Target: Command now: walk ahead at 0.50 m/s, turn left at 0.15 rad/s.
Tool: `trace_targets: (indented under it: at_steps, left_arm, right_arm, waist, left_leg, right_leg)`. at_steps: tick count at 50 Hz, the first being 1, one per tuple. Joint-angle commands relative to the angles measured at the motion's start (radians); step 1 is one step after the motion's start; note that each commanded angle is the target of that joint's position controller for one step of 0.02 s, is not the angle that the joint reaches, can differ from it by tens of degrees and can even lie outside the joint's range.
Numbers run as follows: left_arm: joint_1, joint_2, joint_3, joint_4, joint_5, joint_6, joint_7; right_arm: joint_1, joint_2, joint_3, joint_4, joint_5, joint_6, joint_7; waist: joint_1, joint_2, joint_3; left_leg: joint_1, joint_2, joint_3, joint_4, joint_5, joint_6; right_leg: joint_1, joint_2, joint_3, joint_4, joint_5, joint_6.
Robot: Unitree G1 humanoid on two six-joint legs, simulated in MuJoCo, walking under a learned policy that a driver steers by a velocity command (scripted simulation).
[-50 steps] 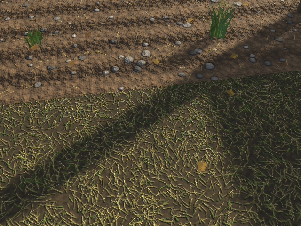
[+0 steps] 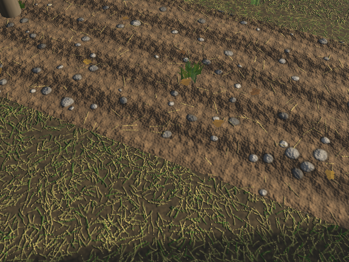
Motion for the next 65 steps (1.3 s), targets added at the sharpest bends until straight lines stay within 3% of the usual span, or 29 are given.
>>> trace_targets:
  at_steps: [1,5,9,11,13,14,15,16,17,19,23,29,33,36,37,38,39,40,41,42,45,53,58,59,60,61,62,63,65]
  left_arm:
    - [-0.040,0.031,-0.003,-0.051,-0.003,0.001,-0.008]
    - [-0.137,0.046,-0.007,-0.073,-0.030,0.004,-0.027]
    - [-0.182,0.061,-0.005,-0.111,-0.031,0.006,-0.053]
    - [-0.121,0.081,0.004,-0.105,-0.027,0.009,-0.060]
    - [0.091,0.138,0.037,-0.054,-0.017,0.016,-0.053]
    - [0.248,0.206,0.054,-0.034,-0.014,0.020,-0.043]
    - [0.281,0.256,0.061,-0.022,-0.027,0.015,-0.051]
    - [0.306,0.174,0.043,-0.024,-0.041,0.022,-0.046]
    - [0.245,0.151,0.035,-0.040,-0.033,0.028,-0.037]
    - [0.147,0.138,0.028,-0.069,-0.016,0.033,-0.028]
    - [0.119,0.123,0.021,-0.084,-0.018,0.030,-0.015]
    - [0.199,0.166,0.039,-0.047,-0.032,0.060,0.017]
    - [0.242,0.152,0.041,-0.036,-0.037,0.096,0.033]
    - [0.172,0.139,0.041,-0.075,-0.030,0.107,0.042]
    - [0.143,0.111,0.032,-0.099,-0.026,0.104,0.040]
    - [0.162,0.055,0.012,-0.127,-0.004,0.100,0.037]
    - [0.377,0.056,0.002,-0.123,-0.025,0.096,0.027]
    - [0.402,0.167,0.023,-0.082,-0.030,0.106,0.022]
    - [0.276,0.209,0.040,-0.094,-0.035,0.125,0.026]
    - [0.218,0.201,0.043,-0.104,-0.034,0.145,0.034]
    - [0.210,0.122,0.030,-0.129,-0.027,0.173,0.037]
    - [0.115,0.107,0.016,-0.174,-0.020,0.163,0.012]
    - [0.161,0.125,0.034,-0.163,-0.015,0.164,-0.005]
    - [0.192,0.160,0.047,-0.159,-0.011,0.163,0.000]
    - [0.199,0.280,0.073,-0.183,-0.006,0.162,0.019]
    - [0.192,0.302,0.072,-0.209,0.023,0.147,0.014]
    - [0.173,0.266,0.063,-0.205,0.032,0.128,0.010]
    - [0.116,0.235,0.055,-0.205,0.017,0.117,0.012]
    - [0.049,0.189,0.038,-0.219,-0.010,0.118,0.021]
  right_arm:
    - [-0.047,-0.149,-0.033,-0.057,0.001,-0.028,-0.013]
    - [0.024,-0.165,-0.032,-0.011,0.002,-0.041,-0.007]
    - [0.053,-0.180,-0.039,0.026,0.000,-0.028,-0.013]
    - [0.024,-0.197,-0.043,0.021,-0.002,-0.017,-0.021]
    - [-0.010,-0.203,-0.041,0.006,-0.005,-0.004,-0.031]
    - [0.001,-0.172,-0.025,-0.020,-0.024,-0.007,-0.039]
    - [0.132,-0.066,0.010,-0.034,-0.035,-0.029,-0.019]
    - [0.065,-0.142,0.002,-0.029,-0.015,-0.057,-0.004]
    - [-0.041,-0.173,-0.005,-0.067,0.014,-0.074,0.005]
    - [-0.130,-0.163,-0.005,-0.092,-0.017,-0.087,-0.006]
    - [-0.087,-0.139,-0.007,-0.099,-0.029,-0.054,-0.020]
    - [-0.282,-0.089,0.012,-0.144,-0.033,-0.055,-0.019]
    - [-0.346,-0.110,0.004,-0.163,-0.018,-0.059,-0.002]
    - [-0.266,-0.147,-0.014,-0.144,-0.022,-0.072,0.001]
    - [-0.189,-0.174,-0.022,-0.132,-0.035,-0.078,-0.006]
    - [-0.092,-0.228,-0.030,-0.130,-0.051,-0.072,-0.019]
    - [-0.054,-0.236,-0.029,-0.108,-0.052,-0.051,-0.015]
    - [-0.102,-0.181,-0.025,-0.130,-0.019,-0.031,-0.018]
    - [-0.144,-0.119,-0.007,-0.152,-0.020,-0.015,-0.027]
    - [-0.188,-0.104,0.005,-0.153,-0.027,0.004,-0.031]
    - [-0.248,-0.139,-0.002,-0.135,-0.041,0.021,-0.034]
    - [-0.249,-0.200,-0.029,-0.094,-0.020,0.038,-0.035]
    - [-0.219,-0.207,-0.033,-0.059,0.011,0.052,-0.031]
    - [-0.173,-0.174,-0.027,-0.037,0.008,0.055,-0.029]
    - [-0.151,-0.110,-0.008,-0.066,-0.037,0.054,-0.020]
    - [-0.257,-0.151,-0.020,-0.108,-0.038,0.047,-0.030]
    - [-0.284,-0.179,-0.030,-0.108,-0.019,0.046,-0.035]
    - [-0.257,-0.184,-0.037,-0.093,-0.011,0.051,-0.041]
    - [-0.219,-0.182,-0.041,-0.064,-0.026,0.060,-0.052]
  waist:
    - [0.008,0.091,-0.043]
    - [-0.043,0.096,-0.001]
    - [-0.045,0.084,0.030]
    - [-0.006,0.105,-0.020]
    - [0.107,0.090,-0.157]
    - [0.157,-0.013,-0.271]
    - [0.077,-0.258,-0.379]
    - [0.137,-0.159,-0.395]
    - [0.146,-0.095,-0.250]
    - [0.089,0.076,-0.107]
    - [0.020,0.002,-0.075]
    - [0.082,-0.036,-0.052]
    - [0.097,-0.063,-0.077]
    - [0.036,-0.092,-0.105]
    - [-0.004,-0.070,-0.174]
    - [-0.024,0.083,-0.303]
    - [0.059,0.344,-0.455]
    - [0.052,0.235,-0.433]
    - [0.015,0.160,-0.300]
    - [0.024,0.102,-0.221]
    - [0.063,0.157,-0.082]
    - [0.035,0.173,-0.146]
    - [0.067,0.159,-0.134]
    - [0.069,0.074,-0.116]
    - [0.025,-0.250,-0.102]
    - [0.094,-0.254,-0.111]
    - [0.094,-0.158,-0.106]
    - [0.056,-0.114,-0.088]
    - [0.027,-0.094,-0.100]
  left_leg:
    - [-0.016,0.226,-0.095,-0.132,0.350,0.157]
    - [0.063,0.275,-0.086,-0.161,0.203,0.133]
    - [0.262,0.342,-0.062,-0.092,0.330,0.104]
    - [0.300,0.335,-0.017,0.007,0.617,0.074]
    - [0.240,0.272,0.058,0.299,0.875,0.028]
    - [0.012,0.224,0.092,0.608,0.580,-0.014]
    - [-0.417,0.019,0.043,0.951,-0.304,-0.086]
    - [-0.543,0.053,-0.088,1.037,-0.361,-0.075]
    - [-0.612,0.097,-0.081,1.026,-0.272,-0.067]
    - [-0.543,0.160,-0.054,0.883,-0.165,-0.070]
    - [-0.441,0.190,-0.033,0.706,-0.134,-0.115]
    - [-0.312,0.095,0.011,0.304,0.225,-0.149]
    - [-0.269,0.040,-0.022,0.172,0.223,-0.132]
    - [-0.175,0.053,-0.040,0.057,0.223,-0.089]
    - [0.003,0.130,-0.067,0.027,0.376,-0.043]
    - [0.287,0.348,-0.242,0.112,0.772,0.039]
    - [0.541,0.603,-0.564,0.156,0.892,0.262]
    - [0.450,0.592,-0.587,0.118,0.582,0.256]
    - [0.340,0.499,-0.436,0.087,0.428,0.200]
    - [0.217,0.437,-0.346,0.050,0.305,0.159]
    - [-0.065,0.330,-0.156,-0.049,0.221,0.132]
    - [-0.029,0.390,-0.019,-0.065,0.208,0.160]
    - [-0.035,0.376,0.050,0.065,0.086,0.062]
    - [-0.120,0.328,0.112,0.188,-0.019,-0.015]
    - [-0.384,0.179,0.229,0.512,-0.352,-0.132]
    - [-0.508,0.090,0.076,0.710,-0.487,-0.150]
    - [-0.512,0.113,0.011,0.793,-0.418,-0.135]
    - [-0.515,0.129,-0.005,0.798,-0.323,-0.125]
    - [-0.476,0.133,-0.008,0.801,-0.222,-0.141]
  right_leg:
    - [0.065,0.011,-0.030,-0.202,0.232,-0.006]
    - [0.083,0.040,-0.032,-0.359,0.372,-0.047]
    - [-0.018,0.062,-0.018,-0.409,0.212,-0.101]
    - [0.082,0.110,-0.060,-0.413,0.111,-0.130]
    - [0.404,0.180,-0.109,-0.445,0.136,-0.177]
    - [0.708,0.021,0.127,-0.429,0.229,-0.245]
    - [1.054,-0.191,0.650,-0.533,0.027,-0.432]
    - [1.101,-0.185,0.747,-0.626,-0.164,-0.404]
    - [0.989,-0.164,0.625,-0.651,-0.148,-0.364]
    - [0.715,-0.105,0.473,-0.685,0.057,-0.332]
    - [0.523,-0.039,0.346,-0.731,0.251,-0.336]
    - [0.411,0.076,0.208,-0.660,0.449,-0.232]
    - [0.503,0.068,0.313,-0.550,0.402,-0.190]
    - [0.570,0.077,0.385,-0.404,0.399,-0.157]
    - [0.514,0.120,0.350,-0.269,0.365,-0.120]
    - [0.341,0.203,0.238,0.000,-0.041,-0.068]
    - [0.106,0.289,0.187,0.228,-0.599,-0.021]
    - [0.057,0.180,0.169,0.344,-0.506,0.011]
    - [0.018,0.155,0.121,0.379,-0.417,0.039]
    - [0.017,0.131,0.089,0.364,-0.353,0.051]
    - [0.130,0.106,0.021,0.252,-0.266,0.053]
    - [0.274,0.057,-0.037,-0.090,-0.138,0.017]
    - [0.458,0.116,-0.098,-0.417,-0.032,-0.066]
    - [0.545,0.083,-0.011,-0.528,0.066,-0.109]
    - [0.672,-0.183,0.364,-0.586,0.358,-0.231]
    - [0.595,-0.272,0.506,-0.638,0.380,-0.385]
    - [0.565,-0.221,0.442,-0.653,0.290,-0.361]
    - [0.551,-0.163,0.368,-0.639,0.240,-0.298]
    - [0.528,-0.106,0.302,-0.618,0.265,-0.243]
